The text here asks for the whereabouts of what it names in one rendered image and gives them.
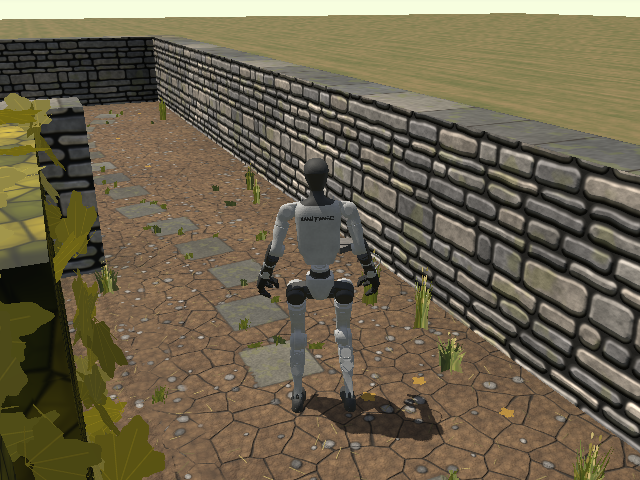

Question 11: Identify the robot left hand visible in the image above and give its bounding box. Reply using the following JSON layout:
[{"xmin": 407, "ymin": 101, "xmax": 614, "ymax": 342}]
[{"xmin": 256, "ymin": 274, "xmax": 279, "ymax": 298}]

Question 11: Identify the robot right hand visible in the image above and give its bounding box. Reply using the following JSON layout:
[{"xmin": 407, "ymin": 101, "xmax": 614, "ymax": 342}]
[{"xmin": 357, "ymin": 274, "xmax": 380, "ymax": 296}]

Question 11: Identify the left robot upper arm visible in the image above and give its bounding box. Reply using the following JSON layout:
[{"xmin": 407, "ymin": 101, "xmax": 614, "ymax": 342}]
[{"xmin": 269, "ymin": 202, "xmax": 297, "ymax": 257}]

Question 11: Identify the right robot foot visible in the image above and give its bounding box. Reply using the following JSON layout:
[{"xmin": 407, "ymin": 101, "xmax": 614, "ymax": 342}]
[{"xmin": 340, "ymin": 386, "xmax": 356, "ymax": 412}]

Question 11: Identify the robot head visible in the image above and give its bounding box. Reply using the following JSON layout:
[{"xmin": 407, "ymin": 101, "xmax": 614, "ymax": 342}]
[{"xmin": 300, "ymin": 158, "xmax": 335, "ymax": 206}]

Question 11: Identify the right robot upper arm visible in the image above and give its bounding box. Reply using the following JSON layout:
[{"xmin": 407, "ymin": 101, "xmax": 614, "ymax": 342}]
[{"xmin": 338, "ymin": 201, "xmax": 367, "ymax": 255}]

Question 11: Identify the left robot forearm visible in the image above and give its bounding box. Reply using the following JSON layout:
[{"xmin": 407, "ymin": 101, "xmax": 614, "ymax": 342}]
[{"xmin": 259, "ymin": 241, "xmax": 279, "ymax": 279}]

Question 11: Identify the right robot forearm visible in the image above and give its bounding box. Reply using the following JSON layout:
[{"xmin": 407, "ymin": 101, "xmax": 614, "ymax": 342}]
[{"xmin": 357, "ymin": 239, "xmax": 377, "ymax": 278}]

